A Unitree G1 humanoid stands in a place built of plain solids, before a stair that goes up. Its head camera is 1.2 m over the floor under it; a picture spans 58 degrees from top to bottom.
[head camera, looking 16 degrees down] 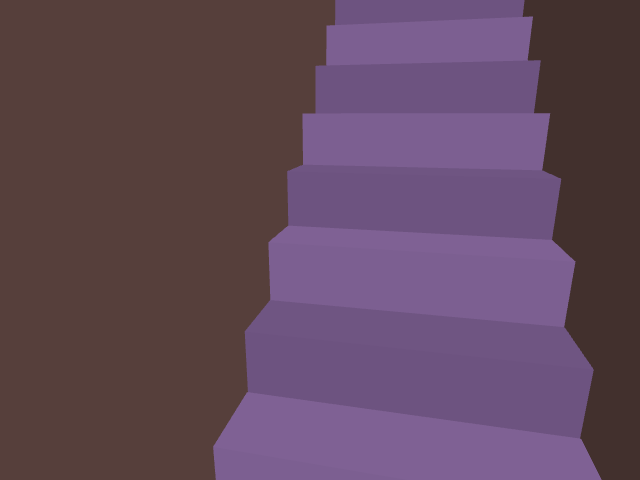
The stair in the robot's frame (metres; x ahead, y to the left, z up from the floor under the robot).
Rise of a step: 0.20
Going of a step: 0.23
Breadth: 0.91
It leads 12 degrees to the right of straight ahead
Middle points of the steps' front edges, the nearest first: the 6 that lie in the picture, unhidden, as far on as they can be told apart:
1.03 -0.23 0.61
1.25 -0.28 0.81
1.48 -0.32 1.01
1.70 -0.37 1.21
1.92 -0.42 1.41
2.15 -0.47 1.61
